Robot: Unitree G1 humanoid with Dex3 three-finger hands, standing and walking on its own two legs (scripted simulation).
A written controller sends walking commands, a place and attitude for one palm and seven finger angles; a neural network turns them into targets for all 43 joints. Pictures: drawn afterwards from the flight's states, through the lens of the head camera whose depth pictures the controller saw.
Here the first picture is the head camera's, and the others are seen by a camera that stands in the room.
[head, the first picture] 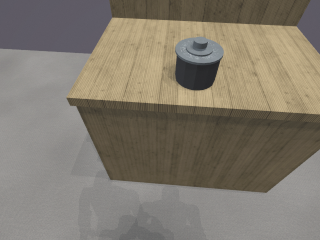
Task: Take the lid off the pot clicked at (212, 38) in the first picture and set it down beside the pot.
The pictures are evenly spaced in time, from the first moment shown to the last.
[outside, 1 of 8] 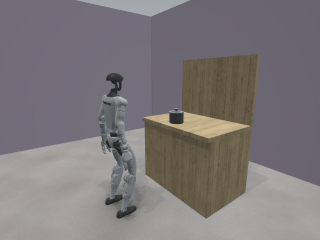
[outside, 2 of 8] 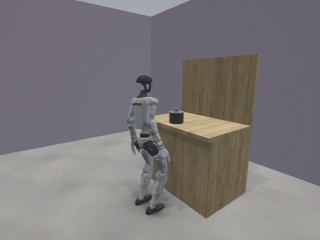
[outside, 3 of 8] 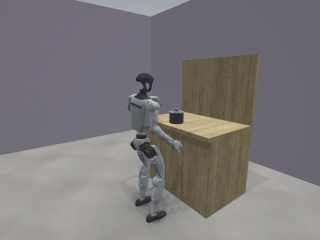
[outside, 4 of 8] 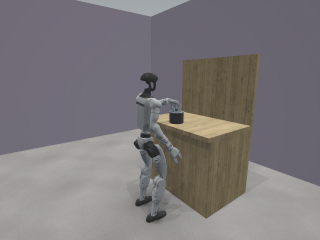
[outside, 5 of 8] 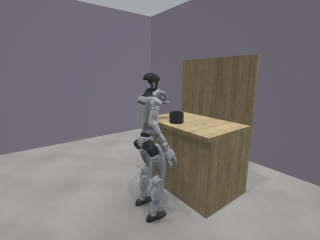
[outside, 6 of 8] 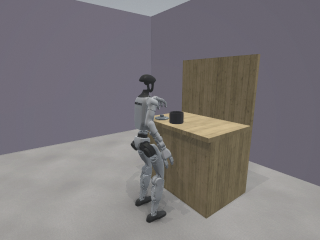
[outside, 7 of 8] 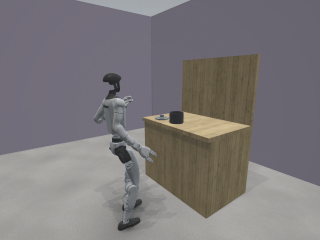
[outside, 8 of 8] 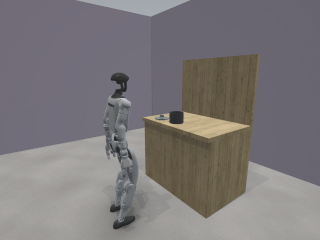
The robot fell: no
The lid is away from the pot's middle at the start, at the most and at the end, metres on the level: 0.00 0.25 0.24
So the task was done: yes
